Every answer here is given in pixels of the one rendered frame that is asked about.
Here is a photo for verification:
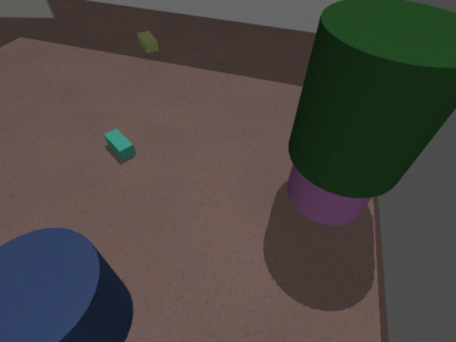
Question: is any potted plant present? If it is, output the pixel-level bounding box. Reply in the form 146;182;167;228
287;0;456;225

